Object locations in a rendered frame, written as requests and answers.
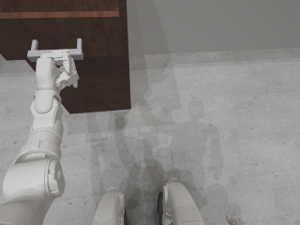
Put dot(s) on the left robot forearm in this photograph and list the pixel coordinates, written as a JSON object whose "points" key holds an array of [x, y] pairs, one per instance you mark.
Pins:
{"points": [[45, 136]]}

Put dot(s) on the drawer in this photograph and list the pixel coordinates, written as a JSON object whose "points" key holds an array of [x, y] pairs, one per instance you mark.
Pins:
{"points": [[57, 25]]}

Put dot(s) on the left robot hand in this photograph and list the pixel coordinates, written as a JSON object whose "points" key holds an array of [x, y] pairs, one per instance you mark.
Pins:
{"points": [[47, 71]]}

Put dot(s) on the robot right shin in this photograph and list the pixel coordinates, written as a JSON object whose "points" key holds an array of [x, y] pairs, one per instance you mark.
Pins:
{"points": [[167, 217]]}

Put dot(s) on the cabinet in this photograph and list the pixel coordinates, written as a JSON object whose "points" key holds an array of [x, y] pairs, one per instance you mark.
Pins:
{"points": [[104, 81]]}

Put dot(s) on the robot right foot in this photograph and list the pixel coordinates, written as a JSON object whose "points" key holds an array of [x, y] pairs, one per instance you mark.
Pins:
{"points": [[160, 207]]}

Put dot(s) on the left robot upper arm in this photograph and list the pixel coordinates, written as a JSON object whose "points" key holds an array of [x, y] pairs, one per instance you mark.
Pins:
{"points": [[30, 189]]}

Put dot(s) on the handle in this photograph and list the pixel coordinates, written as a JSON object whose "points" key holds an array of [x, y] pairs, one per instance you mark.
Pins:
{"points": [[34, 54]]}

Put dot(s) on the right robot hand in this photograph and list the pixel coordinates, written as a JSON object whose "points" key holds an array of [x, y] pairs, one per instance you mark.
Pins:
{"points": [[234, 221]]}

